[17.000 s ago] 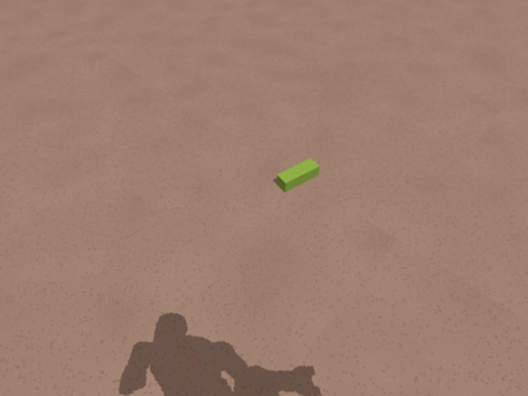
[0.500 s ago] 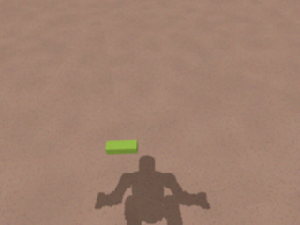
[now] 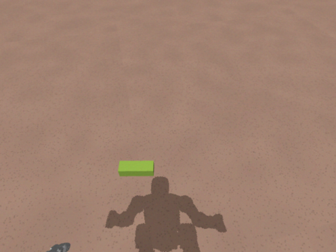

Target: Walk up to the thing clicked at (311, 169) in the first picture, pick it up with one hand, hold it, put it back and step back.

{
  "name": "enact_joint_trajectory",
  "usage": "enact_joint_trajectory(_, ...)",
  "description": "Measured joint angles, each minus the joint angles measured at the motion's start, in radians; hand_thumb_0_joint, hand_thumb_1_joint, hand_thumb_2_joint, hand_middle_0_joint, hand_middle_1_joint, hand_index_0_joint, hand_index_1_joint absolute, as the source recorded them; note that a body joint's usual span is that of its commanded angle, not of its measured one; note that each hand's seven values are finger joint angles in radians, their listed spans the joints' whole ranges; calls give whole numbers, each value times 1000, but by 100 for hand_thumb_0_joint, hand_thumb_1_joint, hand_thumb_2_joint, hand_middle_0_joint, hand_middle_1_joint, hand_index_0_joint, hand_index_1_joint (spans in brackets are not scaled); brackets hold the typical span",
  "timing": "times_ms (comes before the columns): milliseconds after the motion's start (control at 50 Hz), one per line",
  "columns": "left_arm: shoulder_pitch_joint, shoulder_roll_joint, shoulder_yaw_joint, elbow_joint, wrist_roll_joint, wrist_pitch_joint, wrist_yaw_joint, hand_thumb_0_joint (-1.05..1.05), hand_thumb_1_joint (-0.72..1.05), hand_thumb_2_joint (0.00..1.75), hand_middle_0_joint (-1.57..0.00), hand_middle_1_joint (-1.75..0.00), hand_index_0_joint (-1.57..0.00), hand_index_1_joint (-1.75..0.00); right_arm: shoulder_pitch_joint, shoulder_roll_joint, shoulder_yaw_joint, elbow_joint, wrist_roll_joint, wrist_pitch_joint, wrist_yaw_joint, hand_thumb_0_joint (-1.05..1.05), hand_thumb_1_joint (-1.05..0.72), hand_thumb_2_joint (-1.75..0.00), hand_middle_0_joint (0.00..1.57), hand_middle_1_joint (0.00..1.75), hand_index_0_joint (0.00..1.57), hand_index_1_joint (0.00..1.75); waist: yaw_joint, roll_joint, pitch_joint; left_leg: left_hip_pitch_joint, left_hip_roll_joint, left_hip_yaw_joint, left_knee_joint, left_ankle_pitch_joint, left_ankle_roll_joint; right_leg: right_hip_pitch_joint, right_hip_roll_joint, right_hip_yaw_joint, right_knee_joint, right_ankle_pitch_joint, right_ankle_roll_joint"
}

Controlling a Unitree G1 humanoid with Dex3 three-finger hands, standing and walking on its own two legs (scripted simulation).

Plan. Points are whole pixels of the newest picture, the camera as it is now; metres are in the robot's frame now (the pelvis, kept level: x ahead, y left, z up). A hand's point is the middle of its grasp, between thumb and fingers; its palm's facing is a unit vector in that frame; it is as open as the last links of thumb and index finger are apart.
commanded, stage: stand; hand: left
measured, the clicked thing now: (136, 168) +0.72 +0.23 -0.74
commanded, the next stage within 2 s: walk up in 0.98 s
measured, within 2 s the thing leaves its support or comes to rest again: neither
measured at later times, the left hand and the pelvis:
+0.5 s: hand out of the picture +0.06 +0.24 -0.15, palm faces -0.03 -0.94 -0.35, open 7.4 cm; pelvis +0.00 -0.01 +0.01, yaw +0 degrees
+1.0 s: hand out of the picture +0.08 +0.23 -0.15, palm faces -0.02 -0.94 -0.34, open 7.4 cm; pelvis +0.00 -0.02 +0.01, yaw +0 degrees
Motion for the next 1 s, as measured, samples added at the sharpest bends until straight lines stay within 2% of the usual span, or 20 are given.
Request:
enact_joint_trajectory(200, 39, -7, -27, 73, 9, 1, -8, 1, 91, 90, -20, -30, -20, -30, -6, -5, -2, 27, 2, -6, 8, 0, -90, -90, 21, 30, 20, 30, 2, 12, -11, 42, 3, -1, -90, 49, -7, 34, 1, -2, -71, 38, -4)
enact_joint_trajectory(480, 58, -8, -40, 93, 10, -6, -4, 1, 91, 90, -20, -30, -20, -30, 22, -14, 1, 61, 3, 5, 11, 0, -90, -90, 21, 30, 20, 30, -5, 25, -5, 43, 19, -8, -111, 61, -21, 35, 17, -10, -90, 49, -18)
enact_joint_trajectory(960, 35, -4, -39, 73, 6, -4, -7, 1, 91, 90, -20, -30, -20, -30, 51, -21, 12, 59, 2, 4, 7, 0, -90, -90, 21, 30, 20, 30, -16, 23, -22, 44, 31, -8, -110, 58, -31, 36, 29, -10, -93, 49, -28)
enact_joint_trajectory(1000, 41, -6, -28, 66, 10, -2, -13, 1, 91, 90, -20, -30, -20, -30, 58, -21, 6, 50, -1, 4, 11, 0, -90, -90, 21, 30, 20, 30, -16, 24, -22, 36, 31, -9, -88, 29, -19, 33, 30, -12, -80, 26, -31)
